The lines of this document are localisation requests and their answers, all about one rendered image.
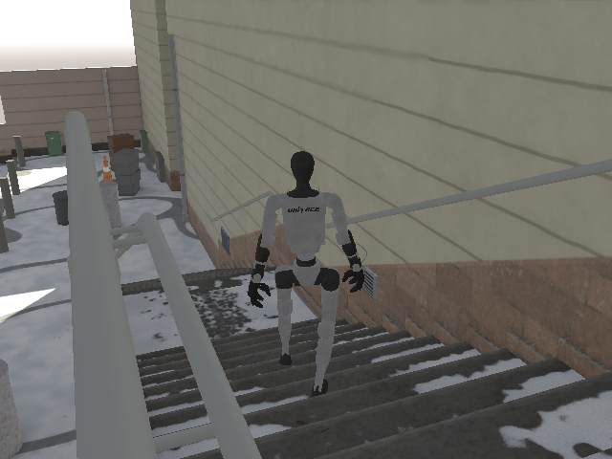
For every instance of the robot right upper arm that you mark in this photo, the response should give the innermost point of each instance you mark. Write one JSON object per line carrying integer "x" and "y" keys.
{"x": 333, "y": 201}

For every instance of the left robot shin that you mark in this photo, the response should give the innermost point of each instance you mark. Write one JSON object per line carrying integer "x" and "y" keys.
{"x": 284, "y": 328}

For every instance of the right robot forearm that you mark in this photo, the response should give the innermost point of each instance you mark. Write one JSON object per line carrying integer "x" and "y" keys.
{"x": 352, "y": 254}

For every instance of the left robot hand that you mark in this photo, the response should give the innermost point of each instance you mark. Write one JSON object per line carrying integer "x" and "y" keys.
{"x": 254, "y": 295}

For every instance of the right robot hand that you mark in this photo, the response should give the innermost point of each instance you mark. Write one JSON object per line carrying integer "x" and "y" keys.
{"x": 358, "y": 276}

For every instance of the robot right foot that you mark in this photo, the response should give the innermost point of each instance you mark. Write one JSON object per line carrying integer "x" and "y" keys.
{"x": 323, "y": 389}

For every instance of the left robot forearm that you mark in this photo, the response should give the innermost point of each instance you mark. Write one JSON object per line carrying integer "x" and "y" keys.
{"x": 260, "y": 262}

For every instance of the robot left upper arm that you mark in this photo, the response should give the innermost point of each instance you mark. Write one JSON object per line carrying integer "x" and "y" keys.
{"x": 274, "y": 203}

